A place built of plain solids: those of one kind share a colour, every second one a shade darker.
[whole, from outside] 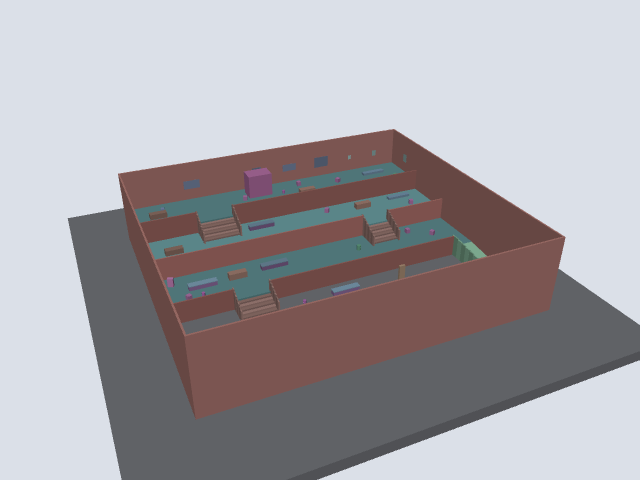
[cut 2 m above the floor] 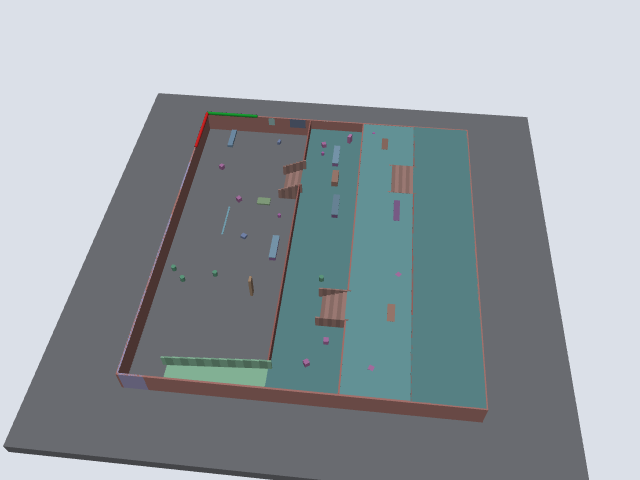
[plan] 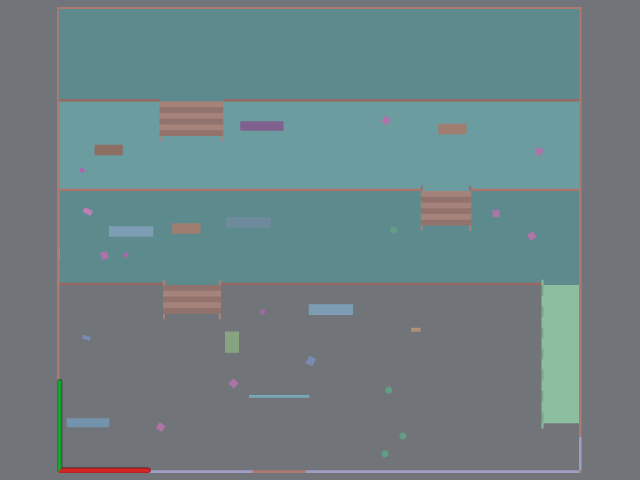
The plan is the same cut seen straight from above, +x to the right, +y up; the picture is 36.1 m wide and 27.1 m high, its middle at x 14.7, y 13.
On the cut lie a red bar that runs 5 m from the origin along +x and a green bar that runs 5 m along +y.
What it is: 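A concourse in terraces; 29.3 x 26.0 m, 6.9 m high; 3 terraces across the whole breadth, 5.3, 5.0, 5.2 m deep, 6, 7, 7 risers of 0.153 m over the last, the top at 3.06 m; a flight on every rise, 3.0, 2.6, 3.4 m broad; a ramp 1 in 8.5 along a side wall onto the first; guards 1.07 m over every terrace, tread and the ramp; the front glazed up to 3.24 m, a clerestory band over it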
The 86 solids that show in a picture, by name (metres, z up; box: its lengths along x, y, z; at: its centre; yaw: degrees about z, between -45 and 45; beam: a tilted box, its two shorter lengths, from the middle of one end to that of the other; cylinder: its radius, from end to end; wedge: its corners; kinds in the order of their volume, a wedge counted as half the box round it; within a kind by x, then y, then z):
{
 "terrace_1": {"box": [29.42, 5.32, 0.97], "at": [14.66, 13.12, 0.43]},
 "terrace_2": {"box": [29.42, 5.06, 2.04], "at": [14.66, 18.3, 0.97]},
 "terrace_3": {"box": [29.42, 5.23, 3.11], "at": [14.66, 23.43, 1.5]},
 "wall_1": {"box": [0.15, 26.3, 6.97], "at": [-0.07, 13.0, 3.44]},
 "wall_2": {"box": [29.62, 0.15, 6.97], "at": [14.66, -0.07, 3.44]},
 "wall_3": {"box": [29.62, 0.15, 6.97], "at": [14.66, 26.07, 3.44]},
 "wall_4": {"box": [0.15, 26.3, 6.97], "at": [29.39, 13.0, 3.44]},
 "edge_1": {"box": [5.64, 0.12, 4.18], "at": [2.82, 20.88, 2.04]},
 "edge_2": {"box": [5.83, 0.12, 2.04], "at": [2.92, 10.52, 0.97]},
 "edge_3": {"box": [20.39, 0.12, 3.11], "at": [10.19, 15.83, 1.5]},
 "edge_4": {"box": [18.09, 0.12, 2.04], "at": [18.16, 10.52, 0.97]},
 "edge_5": {"box": [20.08, 0.12, 4.18], "at": [19.28, 20.88, 2.04]},
 "edge_6": {"box": [6.08, 0.12, 3.11], "at": [26.28, 15.83, 1.5]},
 "tflight_1": {"box": [3.36, 0.34, 2.19], "at": [7.44, 19.03, 1.05]},
 "tflight_2": {"box": [3.36, 0.34, 2.35], "at": [7.44, 19.36, 1.12]},
 "tflight_3": {"box": [3.36, 0.34, 2.5], "at": [7.44, 19.68, 1.2]},
 "tflight_4": {"box": [3.36, 0.34, 2.65], "at": [7.44, 20.01, 1.28]},
 "tflight_5": {"box": [3.36, 0.34, 2.8], "at": [7.44, 20.34, 1.35]},
 "tflight_6": {"box": [3.36, 0.34, 2.96], "at": [7.44, 20.66, 1.43]},
 "tflight_7": {"box": [3.04, 0.34, 0.2], "at": [7.47, 9.0, 0.05]},
 "tflight_8": {"box": [3.04, 0.34, 0.36], "at": [7.47, 9.32, 0.13]},
 "tflight_9": {"box": [3.04, 0.34, 0.51], "at": [7.47, 9.65, 0.2]},
 "tflight_10": {"box": [3.04, 0.34, 0.66], "at": [7.47, 9.98, 0.28]},
 "tflight_11": {"box": [3.04, 0.34, 0.81], "at": [7.47, 10.3, 0.36]},
 "tflight_12": {"box": [0.12, 0.33, 1.43], "at": [9.05, 9.32, 0.66]},
 "tflight_13": {"box": [0.12, 0.33, 1.58], "at": [9.05, 9.64, 0.74]},
 "tflight_14": {"box": [0.12, 0.33, 1.73], "at": [9.05, 9.97, 0.82]},
 "tflight_15": {"box": [2.61, 0.34, 1.12], "at": [21.81, 13.98, 0.51]},
 "tflight_16": {"box": [2.61, 0.34, 1.27], "at": [21.81, 14.31, 0.59]},
 "tflight_17": {"box": [2.61, 0.34, 1.43], "at": [21.81, 14.63, 0.66]},
 "tflight_18": {"box": [2.61, 0.34, 1.58], "at": [21.81, 14.96, 0.74]},
 "tflight_19": {"box": [2.61, 0.34, 1.73], "at": [21.81, 15.29, 0.82]},
 "tflight_20": {"box": [2.61, 0.34, 1.89], "at": [21.81, 15.61, 0.89]},
 "tflight_21": {"box": [0.12, 0.33, 2.5], "at": [23.18, 14.63, 1.2]},
 "window_wall_1": {"box": [10.89, 0.15, 3.29], "at": [5.45, -0.07, 1.59]},
 "window_wall_2": {"box": [15.43, 0.15, 3.29], "at": [21.61, -0.07, 1.59]},
 "window_wall_3": {"box": [0.15, 1.86, 3.29], "at": [29.39, 0.93, 1.59]},
 "ramp_1": {"box": [0.12, 0.6, 1.19], "at": [27.26, 2.96, 0.55]},
 "ramp_2": {"box": [0.12, 0.6, 1.26], "at": [27.26, 3.56, 0.58]},
 "ramp_3": {"box": [0.12, 0.6, 1.33], "at": [27.26, 4.16, 0.62]},
 "ramp_4": {"box": [0.12, 0.6, 1.4], "at": [27.26, 4.76, 0.65]},
 "ramp_5": {"box": [0.12, 0.6, 1.47], "at": [27.26, 5.36, 0.69]},
 "ramp_6": {"box": [0.12, 0.6, 1.54], "at": [27.26, 5.96, 0.72]},
 "ramp_7": {"box": [0.12, 0.6, 1.61], "at": [27.26, 6.56, 0.76]},
 "ramp_8": {"box": [0.12, 0.6, 1.68], "at": [27.26, 7.16, 0.79]},
 "ramp_9": {"box": [0.12, 0.6, 1.76], "at": [27.26, 7.76, 0.83]},
 "ramp_10": {"box": [0.12, 0.6, 1.83], "at": [27.26, 8.36, 0.86]},
 "ramp_11": {"box": [0.12, 0.6, 1.9], "at": [27.26, 8.96, 0.9]},
 "ramp_12": {"box": [0.12, 0.6, 1.97], "at": [27.26, 9.56, 0.93]},
 "ramp_13": {"box": [0.12, 0.6, 2.04], "at": [27.26, 10.16, 0.97]},
 "ramp_14": {"box": [0.12, 0.3, 2.04], "at": [27.26, 10.61, 0.97]},
 "ramp_15": {"wedge": [[27.32, 2.66, -0.05], [27.32, 2.66, 0.0], [27.32, 10.46, -0.05], [27.32, 10.46, 0.92], [29.32, 2.66, -0.05], [29.32, 2.66, 0.0], [29.32, 10.46, -0.05], [29.32, 10.46, 0.92]]},
 "kiosk_1": {"box": [2.4, 1.6, 2.35], "at": [12.95, 24.47, 4.18]},
 "planter_1": {"box": [1.6, 0.6, 0.55], "at": [2.58, 23.37, 3.29]},
 "planter_2": {"box": [1.6, 0.6, 0.54], "at": [2.77, 18.08, 2.21]},
 "planter_3": {"box": [1.6, 0.6, 0.62], "at": [7.16, 13.65, 1.18]},
 "planter_4": {"box": [1.6, 0.6, 0.5], "at": [17.56, 22.71, 3.26]},
 "planter_5": {"box": [1.6, 0.6, 0.58], "at": [22.17, 19.27, 2.23]},
 "bench_1": {"box": [2.44, 0.54, 0.43], "at": [4.04, 13.48, 1.08]},
 "bench_2": {"box": [2.44, 0.54, 0.43], "at": [10.66, 14.0, 1.08]},
 "bench_3": {"box": [2.44, 0.54, 0.43], "at": [11.42, 19.43, 2.15]},
 "bench_4": {"box": [2.44, 0.54, 0.43], "at": [15.31, 9.07, 0.17]},
 "bench_upholstered_1": {"box": [2.4, 0.5, 0.25], "at": [1.6, 2.68, 0.33]},
 "bench_upholstered_2": {"box": [2.4, 0.5, 0.25], "at": [25.7, 23.78, 3.38]},
 "bench_upholstered_3": {"box": [2.4, 0.5, 0.25], "at": [26.38, 19.44, 2.31]},
 "ottoman_1": {"box": [0.4, 0.4, 0.47], "at": [2.53, 12.13, 1.1], "yaw": 19.4},
 "ottoman_2": {"box": [0.4, 0.4, 0.47], "at": [5.7, 2.44, 0.18], "yaw": -31.5},
 "ottoman_3": {"box": [0.4, 0.4, 0.47], "at": [9.82, 4.91, 0.18], "yaw": -42.9},
 "ottoman_4": {"box": [0.4, 0.4, 0.47], "at": [18.43, 19.75, 2.17], "yaw": -36.2},
 "ottoman_5": {"box": [0.4, 0.4, 0.47], "at": [24.65, 14.5, 1.1], "yaw": 1.8},
 "ottoman_6": {"box": [0.4, 0.4, 0.47], "at": [26.66, 13.23, 1.1], "yaw": 31.8},
 "ottoman_7": {"box": [0.4, 0.4, 0.47], "at": [27.06, 17.99, 2.17], "yaw": -21.0},
 "bench_top_1": {"box": [2.5, 0.6, 0.07], "at": [4.04, 13.48, 1.33]},
 "bench_top_2": {"box": [2.5, 0.6, 0.07], "at": [10.66, 14.0, 1.33]},
 "bench_top_3": {"box": [2.5, 0.6, 0.07], "at": [11.42, 19.43, 2.4]},
 "bench_top_4": {"box": [2.5, 0.6, 0.07], "at": [15.31, 9.07, 0.41]},
 "pylon_1": {"box": [0.55, 0.22, 2.15], "at": [20.11, 7.93, 1.02]},
 "pallet_1": {"box": [0.8, 1.2, 0.19], "at": [9.73, 7.23, 0.05]},
 "hung_picture_1": {"box": [0.025, 1.59, 1.2], "at": [0.02, 9.22, 1.55]},
 "hung_picture_2": {"box": [1.6, 0.025, 0.87], "at": [6.57, 25.98, 4.61]},
 "hung_picture_3": {"box": [1.48, 0.025, 0.74], "at": [16.93, 25.98, 4.61]},
 "hung_picture_4": {"box": [1.56, 0.025, 1.12], "at": [20.57, 25.98, 4.61]},
 "suitcase_1": {"box": [0.5, 0.3, 0.85], "at": [1.59, 14.61, 1.3], "yaw": -24.4},
 "box_cardboard_1": {"box": [0.43, 0.47, 0.31], "at": [14.18, 6.17, 0.1], "yaw": -25.3},
 "strip_1": {"box": [3.4, 0.16, 0.07], "at": [12.39, 4.17, -0.01]},
 "hung_poster_1": {"box": [0.01, 0.62, 0.87], "at": [0.01, 6.55, 1.5]}
}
